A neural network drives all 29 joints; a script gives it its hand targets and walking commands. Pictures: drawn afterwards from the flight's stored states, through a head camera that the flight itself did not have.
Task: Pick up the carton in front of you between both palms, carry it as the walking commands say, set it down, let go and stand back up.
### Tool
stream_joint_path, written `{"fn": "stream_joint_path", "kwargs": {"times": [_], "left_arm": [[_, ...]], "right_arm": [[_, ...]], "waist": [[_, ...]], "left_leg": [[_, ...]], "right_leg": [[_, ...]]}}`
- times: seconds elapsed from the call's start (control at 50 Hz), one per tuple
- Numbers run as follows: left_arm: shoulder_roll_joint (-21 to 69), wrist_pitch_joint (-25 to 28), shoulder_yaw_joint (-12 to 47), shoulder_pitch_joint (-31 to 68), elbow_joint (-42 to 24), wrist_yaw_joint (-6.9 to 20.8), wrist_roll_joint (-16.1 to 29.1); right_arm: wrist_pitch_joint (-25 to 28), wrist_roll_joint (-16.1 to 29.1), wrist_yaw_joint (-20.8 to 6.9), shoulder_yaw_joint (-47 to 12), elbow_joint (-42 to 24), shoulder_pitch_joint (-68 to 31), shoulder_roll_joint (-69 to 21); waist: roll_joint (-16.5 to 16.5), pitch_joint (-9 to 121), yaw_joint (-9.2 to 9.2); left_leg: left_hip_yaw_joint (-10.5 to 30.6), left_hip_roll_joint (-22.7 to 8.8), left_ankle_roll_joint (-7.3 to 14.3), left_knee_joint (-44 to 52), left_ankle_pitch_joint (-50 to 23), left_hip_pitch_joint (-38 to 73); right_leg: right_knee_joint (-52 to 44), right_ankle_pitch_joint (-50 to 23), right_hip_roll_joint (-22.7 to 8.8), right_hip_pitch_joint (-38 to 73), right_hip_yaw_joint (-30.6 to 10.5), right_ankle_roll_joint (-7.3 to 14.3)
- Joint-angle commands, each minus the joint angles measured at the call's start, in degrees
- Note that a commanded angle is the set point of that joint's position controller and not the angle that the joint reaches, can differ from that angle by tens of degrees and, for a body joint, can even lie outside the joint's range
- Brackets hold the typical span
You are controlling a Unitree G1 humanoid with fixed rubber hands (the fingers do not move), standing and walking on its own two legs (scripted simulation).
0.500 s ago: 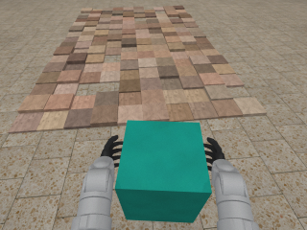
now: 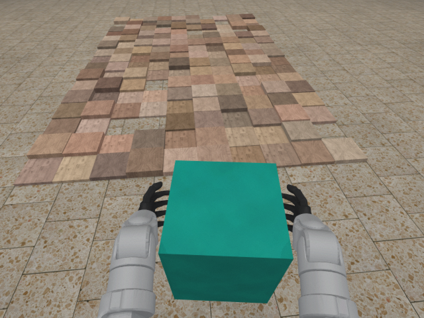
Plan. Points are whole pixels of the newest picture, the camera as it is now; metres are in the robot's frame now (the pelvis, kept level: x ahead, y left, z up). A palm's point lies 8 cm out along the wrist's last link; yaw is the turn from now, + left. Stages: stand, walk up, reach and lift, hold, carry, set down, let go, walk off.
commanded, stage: hold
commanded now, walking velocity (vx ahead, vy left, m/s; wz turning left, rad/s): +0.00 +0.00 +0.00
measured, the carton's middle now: (222, 234) +0.30 +0.00 -0.02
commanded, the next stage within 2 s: carry in 0.14 s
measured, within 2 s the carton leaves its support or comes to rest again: neither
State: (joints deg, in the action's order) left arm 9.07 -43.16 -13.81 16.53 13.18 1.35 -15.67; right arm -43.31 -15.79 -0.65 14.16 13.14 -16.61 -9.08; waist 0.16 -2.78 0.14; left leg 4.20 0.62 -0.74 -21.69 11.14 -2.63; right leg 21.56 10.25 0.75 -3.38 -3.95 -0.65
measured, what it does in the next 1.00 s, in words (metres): walks ahead: right foot, then left foot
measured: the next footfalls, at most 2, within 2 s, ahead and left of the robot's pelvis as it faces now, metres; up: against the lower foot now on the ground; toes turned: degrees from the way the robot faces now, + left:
right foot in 0.54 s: +0.16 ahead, -0.10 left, +0.00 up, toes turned -9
left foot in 0.84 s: +0.40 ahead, +0.14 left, +0.00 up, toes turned +14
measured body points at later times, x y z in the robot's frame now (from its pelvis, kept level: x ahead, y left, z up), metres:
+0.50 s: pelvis +0.09 +0.01 -0.01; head +0.06 +0.01 +0.44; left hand +0.39 +0.17 +0.07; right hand +0.38 -0.13 +0.07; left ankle +0.02 +0.14 -0.74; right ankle +0.09 -0.10 -0.73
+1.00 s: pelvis +0.36 +0.07 +0.00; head +0.36 +0.07 +0.45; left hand +0.64 +0.21 +0.07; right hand +0.64 -0.09 +0.07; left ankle +0.36 +0.13 -0.74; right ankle +0.28 -0.07 -0.66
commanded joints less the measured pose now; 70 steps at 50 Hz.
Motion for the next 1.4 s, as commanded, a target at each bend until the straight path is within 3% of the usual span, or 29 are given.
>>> {"fn": "stream_joint_path", "kwargs": {"times": [0.0,0.1,0.12,0.18,0.24,0.3,0.32,0.36,0.38,0.4,0.5,0.52,0.54,0.56,0.58,0.62,0.74,0.8,0.82,0.84,0.86,0.94,1.08,1.24,1.26,1.28,1.3,1.32,1.38], "left_arm": [[50.45,1.76,30.79,28.79,-1.27,12.30,13.12],[50.34,1.69,30.89,27.93,-1.85,12.27,13.25],[50.30,1.05,31.76,29.56,-1.98,12.21,14.37],[50.49,0.51,34.43,30.73,-5.54,11.61,16.42],[49.89,-1.55,37.32,29.58,-9.55,10.36,18.25],[47.80,-6.06,40.22,28.72,-13.81,8.93,20.54],[47.06,-7.84,41.36,29.01,-15.39,8.66,21.40],[46.51,-11.64,43.44,30.42,-17.32,8.40,24.19],[46.41,-13.50,44.84,31.29,-18.87,8.45,26.06],[47.13,-15.02,46.31,32.37,-20.25,8.57,28.28],[50.03,-20.44,47.90,25.44,-26.13,8.08,33.51],[49.86,-21.38,47.32,23.86,-27.02,7.87,33.23],[48.91,-22.19,46.63,21.01,-27.10,7.43,31.69],[47.91,-22.80,45.66,19.79,-27.36,6.92,29.95],[48.14,-23.50,45.86,19.86,-29.69,6.43,29.29],[50.65,-24.65,47.29,20.24,-33.80,6.14,29.94],[47.58,-26.65,48.91,20.14,-38.71,7.15,33.33],[45.18,-27.92,48.58,19.59,-38.54,7.58,33.41],[43.92,-28.37,48.21,19.59,-38.16,7.73,33.39],[43.19,-29.08,48.06,21.12,-38.62,7.97,33.63],[43.73,-29.56,48.49,23.48,-38.14,8.18,34.19],[49.43,-28.10,48.44,23.32,-36.25,8.85,34.00],[49.86,-26.06,47.82,17.52,-35.44,6.44,29.75],[46.66,-27.52,48.15,23.36,-42.31,6.62,32.67],[45.27,-28.00,47.60,24.28,-42.85,6.55,33.17],[43.37,-28.65,46.98,25.09,-43.32,6.44,33.26],[40.95,-28.80,45.79,26.31,-42.05,6.49,32.64],[40.93,-29.44,46.03,26.47,-41.93,6.36,33.74],[41.49,-30.38,47.08,34.41,-43.59,5.97,35.31]], "right_arm": [[1.56,13.83,-12.80,-31.54,-1.42,-28.80,-51.45],[1.43,13.89,-12.69,-31.61,-1.87,-27.81,-51.54],[1.11,14.82,-12.55,-32.69,-1.84,-30.12,-51.45],[0.40,17.14,-12.11,-35.10,-5.09,-30.76,-51.69],[-1.62,20.25,-11.47,-38.96,-9.29,-31.86,-51.43],[-5.84,23.81,-10.88,-42.38,-12.40,-31.28,-50.55],[-7.53,24.87,-10.67,-43.10,-13.67,-31.29,-49.98],[-11.11,25.94,-9.92,-43.09,-14.30,-28.94,-47.76],[-12.81,26.14,-9.27,-43.09,-14.99,-27.44,-46.75],[-14.35,26.41,-8.59,-43.24,-17.06,-26.99,-46.17],[-20.71,30.48,-7.04,-47.23,-29.35,-25.13,-47.71],[-21.64,30.79,-7.23,-47.35,-30.11,-23.74,-47.81],[-22.98,31.69,-7.74,-48.20,-31.64,-23.81,-48.06],[-24.11,33.28,-8.38,-48.85,-32.80,-25.78,-48.42],[-24.75,34.21,-9.03,-49.36,-32.96,-25.59,-49.22],[-25.20,34.64,-9.63,-48.69,-33.13,-23.01,-49.85],[-26.30,33.09,-7.83,-47.79,-36.22,-19.17,-48.29],[-27.23,31.51,-7.33,-46.48,-35.01,-16.28,-46.30],[-27.55,30.98,-7.22,-45.86,-34.23,-15.66,-45.50],[-27.70,29.84,-7.09,-45.04,-33.36,-15.30,-44.81],[-27.82,29.62,-7.03,-44.88,-32.43,-16.89,-45.26],[-26.97,32.41,-7.72,-47.69,-35.74,-22.04,-52.02],[-26.13,35.07,-9.31,-49.27,-36.95,-20.36,-50.11],[-27.23,34.44,-8.79,-48.02,-41.88,-24.17,-45.88],[-27.81,34.40,-8.34,-47.82,-43.06,-25.26,-44.27],[-28.39,34.34,-7.90,-47.55,-43.93,-26.73,-42.18],[-29.49,34.78,-7.33,-48.09,-45.52,-28.99,-42.00],[-30.00,34.47,-7.05,-47.21,-44.95,-30.22,-40.33],[-30.26,34.51,-6.27,-46.70,-42.17,-34.77,-41.83]], "waist": [[-0.17,12.61,0.02],[-0.28,13.28,-0.02],[-0.67,16.91,-0.22],[-2.06,14.75,-0.24],[-5.46,18.10,0.23],[-6.77,19.38,0.24],[-4.76,18.46,0.12],[11.22,16.90,-0.89],[15.74,14.06,-1.32],[13.58,13.05,-1.79],[7.26,23.04,-0.69],[3.76,25.53,0.02],[-9.27,26.32,1.24],[-17.37,22.50,1.96],[-12.56,19.54,1.89],[-4.45,20.65,1.80],[-9.30,18.88,1.05],[-5.31,21.55,-0.53],[-1.48,23.96,-1.50],[12.46,24.69,-2.17],[17.05,23.62,-2.06],[1.36,22.25,-1.28],[6.80,19.38,-1.14],[9.31,18.07,-0.10],[6.79,21.62,0.77],[0.96,25.92,2.11],[-15.87,31.07,2.29],[-15.85,28.83,2.26],[-2.56,27.17,1.14]], "left_leg": [[-0.70,4.43,0.69,4.25,-2.21,-0.17],[-0.70,4.60,0.52,4.27,-4.56,0.67],[-1.29,-5.90,0.83,-1.00,0.60,-5.08],[-0.11,-3.94,0.84,-0.36,27.53,-13.55],[-5.38,-1.84,-0.03,-9.87,13.39,-14.66],[-8.30,-0.81,0.64,-5.82,13.74,-12.41],[-6.30,-2.57,1.23,-2.74,14.95,-9.75],[12.47,-14.50,5.69,7.17,22.98,-1.85],[20.28,-19.27,9.20,8.57,15.85,2.90],[21.23,-20.29,11.33,8.16,7.75,4.71],[-2.05,-11.23,5.35,-2.50,1.09,-6.49],[-5.95,-9.26,3.61,-8.95,3.19,-16.88],[-11.87,-5.08,0.76,-22.82,8.57,-29.55],[-11.75,-2.01,0.20,-29.65,17.76,-43.06],[-8.01,-4.50,1.45,-33.25,21.47,-47.26],[-7.25,-6.42,2.02,-33.56,20.81,-47.13],[-15.71,-2.62,0.74,-11.13,2.05,-25.73],[-21.66,0.61,1.67,-5.78,-2.29,-2.31],[-15.14,-4.04,2.68,-5.18,2.36,8.16],[12.46,-19.77,7.64,6.48,15.46,12.15],[26.84,-26.94,14.00,11.08,13.05,16.41],[8.86,-22.24,10.02,9.38,-2.88,7.65],[-7.89,-15.47,7.88,10.25,-17.50,9.26],[-17.71,-12.76,4.15,-2.76,-36.06,6.73],[-19.12,-10.53,2.83,-13.00,-33.27,1.90],[-17.64,-9.30,1.80,-26.44,-18.23,-7.16],[-14.23,-1.91,-0.83,-44.72,1.82,-26.07],[-7.36,-0.09,0.54,-52.82,15.39,-33.28],[-3.41,-6.99,3.66,-52.09,8.07,-35.43]], "right_leg": [[-3.78,-2.34,4.28,2.95,0.57,0.23],[-3.90,-4.77,4.31,3.66,0.55,0.13],[0.51,1.87,-6.40,-2.25,0.83,0.57],[-3.70,31.48,-6.47,-8.95,-2.52,1.56],[-5.05,24.79,-9.75,-7.80,-6.64,4.15],[-4.32,26.37,-10.71,-11.05,-6.98,5.87],[-1.39,25.66,-9.17,-14.46,-3.93,4.85],[18.06,17.23,-2.70,-26.97,7.49,0.89],[20.59,17.97,-1.60,-35.49,10.02,0.04],[19.52,20.20,-2.53,-37.94,9.65,0.46],[0.51,3.43,0.29,-6.76,15.72,0.60],[-1.18,3.78,-3.60,7.36,11.20,1.71],[-7.16,14.71,-15.52,15.77,-7.58,6.62],[-8.45,8.56,-24.94,20.43,-22.03,13.27],[-7.18,-1.11,-26.87,19.70,-23.30,16.04],[-6.67,-7.57,-25.04,18.68,-14.91,13.75],[-7.66,-5.72,-16.02,3.81,7.03,6.66],[6.30,-8.97,-12.08,-8.80,14.73,3.22],[16.52,-6.50,-9.88,-16.00,16.66,1.45],[33.55,5.43,-4.01,-26.66,17.28,-1.64],[43.88,18.27,-1.29,-37.87,11.53,-1.11],[45.06,8.73,-10.05,-38.83,4.73,2.23],[21.29,-2.61,-6.09,-36.44,11.97,0.51],[5.30,-8.20,-0.15,-13.29,20.17,3.58],[5.00,-3.25,1.15,-2.01,21.14,3.74],[3.65,4.97,-7.97,9.15,9.40,4.18],[-3.58,17.72,-24.67,21.81,-21.16,13.39],[-9.73,9.84,-25.85,20.20,-27.86,14.89],[-4.41,-10.61,-20.89,12.72,-8.72,10.27]]}}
